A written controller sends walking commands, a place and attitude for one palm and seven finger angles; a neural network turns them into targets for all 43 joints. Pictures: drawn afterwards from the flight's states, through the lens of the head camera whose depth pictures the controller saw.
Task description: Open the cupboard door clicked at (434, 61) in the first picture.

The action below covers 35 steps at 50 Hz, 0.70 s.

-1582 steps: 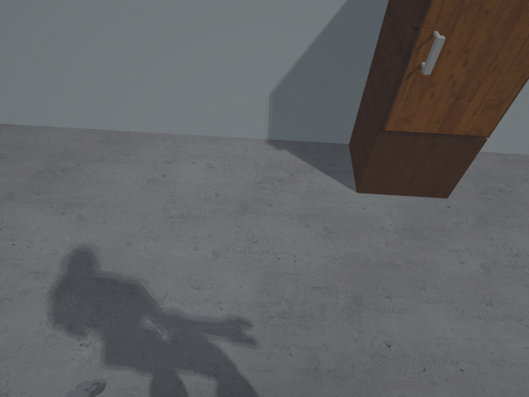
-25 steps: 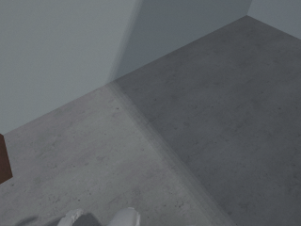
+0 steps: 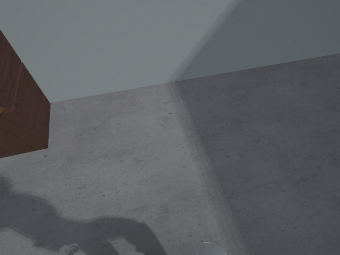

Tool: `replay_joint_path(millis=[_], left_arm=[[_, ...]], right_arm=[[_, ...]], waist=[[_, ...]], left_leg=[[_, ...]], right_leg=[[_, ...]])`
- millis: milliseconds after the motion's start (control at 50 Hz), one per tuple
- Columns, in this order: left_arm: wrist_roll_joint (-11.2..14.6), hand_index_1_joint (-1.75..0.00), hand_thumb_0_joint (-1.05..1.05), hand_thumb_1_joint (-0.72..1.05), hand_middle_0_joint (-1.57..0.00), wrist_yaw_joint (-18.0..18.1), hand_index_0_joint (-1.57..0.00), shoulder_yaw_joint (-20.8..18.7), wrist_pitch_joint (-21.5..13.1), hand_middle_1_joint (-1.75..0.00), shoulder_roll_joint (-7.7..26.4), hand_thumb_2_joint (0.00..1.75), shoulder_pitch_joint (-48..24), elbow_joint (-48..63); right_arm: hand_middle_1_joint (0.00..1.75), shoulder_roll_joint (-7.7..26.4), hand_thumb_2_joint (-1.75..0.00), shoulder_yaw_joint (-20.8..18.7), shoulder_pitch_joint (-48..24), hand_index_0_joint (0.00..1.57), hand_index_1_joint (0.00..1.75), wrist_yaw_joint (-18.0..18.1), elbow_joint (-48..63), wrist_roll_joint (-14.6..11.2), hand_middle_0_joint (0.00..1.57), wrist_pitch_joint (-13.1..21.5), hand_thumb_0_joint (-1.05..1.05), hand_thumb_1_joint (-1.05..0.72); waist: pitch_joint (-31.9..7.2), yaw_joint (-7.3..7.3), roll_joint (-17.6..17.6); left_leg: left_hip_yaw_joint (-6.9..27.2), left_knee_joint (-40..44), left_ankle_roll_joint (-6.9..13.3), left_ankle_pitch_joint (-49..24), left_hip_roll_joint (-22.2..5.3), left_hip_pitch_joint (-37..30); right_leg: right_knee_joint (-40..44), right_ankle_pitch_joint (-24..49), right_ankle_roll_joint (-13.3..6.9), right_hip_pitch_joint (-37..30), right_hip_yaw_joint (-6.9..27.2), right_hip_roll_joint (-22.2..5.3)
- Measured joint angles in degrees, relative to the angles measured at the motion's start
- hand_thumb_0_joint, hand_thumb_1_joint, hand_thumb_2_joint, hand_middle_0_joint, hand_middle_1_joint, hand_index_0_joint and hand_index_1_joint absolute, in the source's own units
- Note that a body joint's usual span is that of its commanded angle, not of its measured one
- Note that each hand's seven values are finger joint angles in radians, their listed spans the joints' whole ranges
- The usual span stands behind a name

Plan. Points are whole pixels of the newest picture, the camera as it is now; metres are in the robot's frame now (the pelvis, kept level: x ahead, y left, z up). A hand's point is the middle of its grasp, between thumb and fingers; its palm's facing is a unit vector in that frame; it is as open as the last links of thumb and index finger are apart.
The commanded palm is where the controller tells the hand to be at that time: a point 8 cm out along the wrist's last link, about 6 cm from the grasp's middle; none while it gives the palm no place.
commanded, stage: turn to face it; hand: left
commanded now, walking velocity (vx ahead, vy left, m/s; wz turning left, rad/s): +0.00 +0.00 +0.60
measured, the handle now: out of the picture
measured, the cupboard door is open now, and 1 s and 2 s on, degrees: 39 39 39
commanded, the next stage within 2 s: take the last steps up to it in 1.48 s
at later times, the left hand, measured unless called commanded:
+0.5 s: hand out of the picture -0.01 +0.19 -0.19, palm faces +0.36 -0.91 -0.21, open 7.4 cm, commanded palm none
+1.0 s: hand out of the picture +0.02 +0.17 -0.15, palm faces +0.55 -0.78 -0.29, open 7.4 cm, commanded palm none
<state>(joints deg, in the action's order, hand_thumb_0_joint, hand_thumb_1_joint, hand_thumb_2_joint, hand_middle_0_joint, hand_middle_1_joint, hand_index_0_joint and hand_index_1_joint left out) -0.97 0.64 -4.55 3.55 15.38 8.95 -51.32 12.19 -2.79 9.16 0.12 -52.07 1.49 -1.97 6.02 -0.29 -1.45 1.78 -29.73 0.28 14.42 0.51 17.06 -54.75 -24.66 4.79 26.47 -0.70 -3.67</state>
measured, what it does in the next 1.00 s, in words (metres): steps on the spot, turning left: right foot, then left foot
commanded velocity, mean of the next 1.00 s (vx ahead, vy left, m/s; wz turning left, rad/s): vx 0.00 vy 0.00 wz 0.60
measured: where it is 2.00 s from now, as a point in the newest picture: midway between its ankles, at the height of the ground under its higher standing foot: outside the picture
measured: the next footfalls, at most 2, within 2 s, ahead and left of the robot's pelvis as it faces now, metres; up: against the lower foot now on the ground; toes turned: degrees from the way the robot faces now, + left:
right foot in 0.10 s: +0.05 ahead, -0.14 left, +0.00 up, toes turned +2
left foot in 0.48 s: +0.01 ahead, +0.10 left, +0.00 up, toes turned +24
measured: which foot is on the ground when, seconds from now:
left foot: down 0.00-0.10, up 0.12-0.46, down 0.48-0.88, up 0.90-1.00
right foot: up 0.00-0.08, down 0.10-0.48, up 0.50-0.86, down 0.88-1.00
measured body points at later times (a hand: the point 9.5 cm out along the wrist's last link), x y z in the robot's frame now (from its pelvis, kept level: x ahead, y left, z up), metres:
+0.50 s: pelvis +0.01 -0.01 -0.01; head +0.06 +0.02 +0.43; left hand -0.03 +0.24 -0.17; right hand +0.21 -0.22 -0.14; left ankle -0.02 +0.08 -0.74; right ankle +0.01 -0.14 -0.73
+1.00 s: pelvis +0.04 -0.05 +0.00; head +0.09 -0.05 +0.44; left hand -0.01 +0.21 -0.12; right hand +0.24 -0.24 -0.16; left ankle -0.05 +0.04 -0.66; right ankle +0.10 -0.15 -0.74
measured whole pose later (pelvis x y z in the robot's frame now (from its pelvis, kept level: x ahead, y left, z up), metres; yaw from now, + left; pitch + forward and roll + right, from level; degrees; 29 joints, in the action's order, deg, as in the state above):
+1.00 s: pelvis +0.04 -0.05 +0.00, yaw +36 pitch +0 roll +1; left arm -1.2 1.3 -1.9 0.7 11.3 8.9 -48.5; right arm 14.8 -5.1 9.8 -0.9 -54.0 1.0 -4.7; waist 6.2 1.8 2.0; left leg 2.2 -63.7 -2.8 26.6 1.8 28.3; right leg -32.2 -18.1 -0.2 14.1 -4.7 -3.5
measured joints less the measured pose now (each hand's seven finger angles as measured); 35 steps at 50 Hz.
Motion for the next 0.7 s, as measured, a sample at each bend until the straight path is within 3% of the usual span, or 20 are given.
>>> replay_joint_path(millis=[60, 100, 120, 140, 180, 220, 260, 340, 420, 460, 480, 500, 540, 600, 700], left_arm=[[0.25, -0.29, 0.01, 0.91, -0.20, 0.05, -0.19, 0.35, -0.49, -0.30, -0.46, 0.90, -0.72, 0.89], [0.26, -0.29, 0.01, 0.91, -0.20, 0.02, -0.19, 0.71, -1.41, -0.30, -0.66, 0.90, -0.53, 1.89], [-0.04, -0.29, 0.01, 0.91, -0.20, 0.17, -0.19, 0.78, -2.08, -0.30, -1.03, 0.90, -0.47, 2.14], [-0.26, -0.29, 0.01, 0.91, -0.20, 0.30, -0.19, 1.12, -2.46, -0.30, -1.63, 0.90, -0.52, 2.24], [-0.35, -0.29, 0.01, 0.91, -0.20, 0.54, -0.19, 1.72, -2.85, -0.30, -2.80, 0.90, 0.02, 2.39], [-0.31, -0.29, 0.01, 0.91, -0.20, 0.73, -0.20, 2.09, -2.78, -0.30, -3.78, 0.90, 0.93, 2.28], [-0.34, -0.29, 0.01, 0.90, -0.20, 0.79, -0.20, 2.39, -2.78, -0.30, -4.40, 0.90, 1.78, 1.99], [-0.51, -0.29, 0.01, 0.90, -0.20, 0.60, -0.20, 2.73, -3.00, -0.30, -5.05, 0.90, 2.95, 1.37], [-0.70, -0.30, 0.01, 0.90, -0.20, 0.34, -0.20, 2.32, -3.07, -0.30, -4.50, 0.90, 3.93, 0.77], [-0.50, -0.30, 0.01, 0.90, -0.20, 0.11, -0.20, 1.87, -2.83, -0.30, -3.69, 0.90, 4.65, 0.36], [-0.32, -0.30, 0.01, 0.90, -0.20, -0.03, -0.20, 1.62, -2.58, -0.30, -3.34, 0.90, 5.30, 0.29], [-0.08, -0.30, 0.01, 0.90, -0.20, -0.13, -0.20, 1.32, -2.06, -0.30, -2.63, 0.90, 5.20, -0.06], [-0.14, -0.30, 0.01, 0.90, -0.20, 0.18, -0.20, 0.75, -0.43, -0.30, -1.19, 0.90, 4.07, -0.75], [-0.17, -0.29, 0.01, 0.91, -0.20, 0.37, -0.20, 0.03, 0.51, -0.30, -0.10, 0.90, 2.11, -1.39], [-0.06, -0.29, 0.01, 0.91, -0.20, 0.08, -0.19, -0.07, 0.01, -0.30, 0.33, 0.90, 0.10, -0.02]], right_arm=[[0.30, 0.35, -0.90, -0.38, 0.43, 0.20, 0.30, -0.11, -0.24, 0.06, 0.20, -0.61, 0.01, -0.90], [0.30, 0.64, -0.90, -0.76, 0.95, 0.21, 0.30, -0.23, -0.27, -0.23, 0.20, -1.13, 0.01, -0.90], [0.30, 0.97, -0.90, -1.09, 0.84, 0.21, 0.30, -0.33, -0.44, -0.48, 0.20, -1.39, 0.01, -0.90], [0.30, 1.47, -0.90, -1.46, 0.54, 0.20, 0.30, -0.44, -0.64, -0.55, 0.20, -1.72, 0.01, -0.90], [0.30, 2.27, -0.90, -2.03, -0.13, 0.20, 0.30, -0.68, -1.15, -0.49, 0.20, -2.38, 0.01, -0.90], [0.30, 2.70, -0.90, -2.31, -0.71, 0.20, 0.30, -1.02, -1.41, -0.47, 0.20, -2.75, 0.01, -0.91], [0.30, 2.66, -0.90, -2.27, -1.17, 0.20, 0.30, -1.32, -1.42, -0.54, 0.20, -2.88, 0.01, -0.91], [0.30, 2.17, -0.90, -1.86, -2.12, 0.20, 0.30, -1.66, -1.29, -0.74, 0.20, -2.90, 0.01, -0.91], [0.30, 1.65, -0.90, -1.22, -3.48, 0.20, 0.30, -1.73, -0.86, -0.94, 0.20, -2.39, 0.01, -0.91], [0.30, 1.51, -0.90, -0.89, -3.93, 0.20, 0.30, -1.77, -0.18, -0.89, 0.20, -1.82, 0.01, -0.91], [0.30, 1.77, -0.90, -0.74, -3.84, 0.20, 0.30, -1.89, 0.46, -0.77, 0.20, -1.37, 0.01, -0.91], [0.30, 1.58, -0.90, -0.85, -4.00, 0.20, 0.30, -1.80, 0.84, -0.57, 0.20, -0.80, 0.01, -0.91], [0.30, 0.96, -0.90, -0.50, -4.08, 0.20, 0.30, -1.34, 1.36, -0.39, 0.20, 0.00, 0.01, -0.91], [0.30, 0.40, -0.90, -0.04, -3.04, 0.20, 0.30, -0.27, 1.51, -0.25, 0.20, 0.44, 0.01, -0.91], [0.30, -0.03, -0.90, 0.42, -1.33, 0.20, 0.30, 0.10, 0.45, -0.24, 0.20, 0.34, 0.01, -0.90]], waist=[[-0.01, 0.69, 1.62], [-0.52, 0.85, 2.13], [-0.49, 0.70, 2.55], [-0.09, 0.87, 3.23], [0.42, 1.02, 3.60], [0.62, 1.28, 3.45], [0.63, 1.54, 2.67], [0.87, 1.21, 0.73], [1.33, 0.04, -0.92], [1.19, -0.21, -1.58], [0.64, -0.24, -1.31], [0.53, -0.04, -1.79], [0.96, -0.39, -2.65], [0.83, -0.60, -2.22], [0.40, -0.64, -0.74]], left_leg=[[2.40, -0.85, -0.99, 0.11, 0.06, 0.76], [3.91, -3.25, -1.90, 1.12, 0.65, 2.22], [4.14, -6.29, -2.01, 3.78, 0.82, 3.58], [3.98, -11.68, -2.05, 8.49, 1.05, 5.42], [2.39, -24.62, -2.30, 13.05, 1.61, 9.26], [0.31, -33.53, -3.05, 11.84, 0.95, 11.66], [-1.49, -35.68, -3.81, 10.64, -0.06, 12.12], [-4.02, -27.63, -4.53, 10.86, -1.47, 9.25], [-6.21, -15.46, -3.89, 10.75, -1.70, 4.60], [-7.28, -8.04, -3.17, 6.51, -1.37, 1.49], [-7.27, -4.05, -1.87, 2.44, -1.54, -0.21], [-6.91, -4.55, 0.00, 2.48, -1.01, 0.47], [-5.95, -7.01, 1.75, 4.32, -0.31, 1.75], [-3.92, -4.98, 1.56, 3.48, 0.05, 1.20], [-1.17, 0.07, 1.38, 0.40, 0.40, -0.93]], right_leg=[[9.62, 0.94, -0.43, -4.00, -0.10, 1.38], [19.56, 5.46, -1.01, -8.48, -0.55, 1.85], [20.93, 6.41, -3.53, -9.04, -1.03, 2.00], [20.19, 6.13, -4.87, -9.09, -1.93, 1.87], [20.20, 5.53, -5.64, -10.04, -3.34, 0.96], [22.16, 6.03, -5.54, -11.68, -4.59, 0.22], [24.18, 6.79, -5.46, -13.07, -5.85, -0.58], [26.15, 7.14, -5.18, -14.83, -8.63, -2.23], [24.12, 5.45, -4.33, -14.92, -11.42, -3.88], [21.16, 3.56, -3.52, -14.23, -12.80, -4.92], [18.40, 2.23, -3.04, -13.12, -13.45, -5.20], [13.61, -1.08, -2.07, -11.17, -12.47, -5.60], [2.40, -6.81, -1.06, -6.47, -7.58, -4.29], [-7.91, -4.35, -0.22, -1.02, -3.02, -2.12], [-6.36, 0.32, 0.49, 1.44, 0.14, -1.08]])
